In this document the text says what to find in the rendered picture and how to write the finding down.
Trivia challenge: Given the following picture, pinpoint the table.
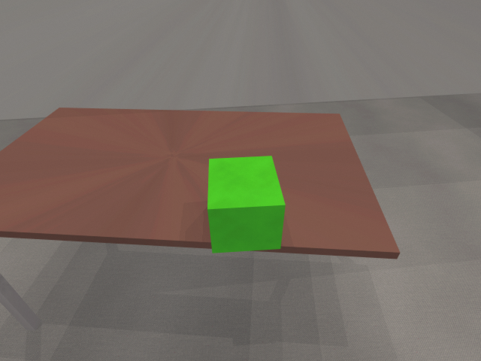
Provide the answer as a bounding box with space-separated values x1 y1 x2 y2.
0 108 400 331

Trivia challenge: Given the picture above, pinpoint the carton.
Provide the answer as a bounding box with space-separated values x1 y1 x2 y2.
207 156 286 253

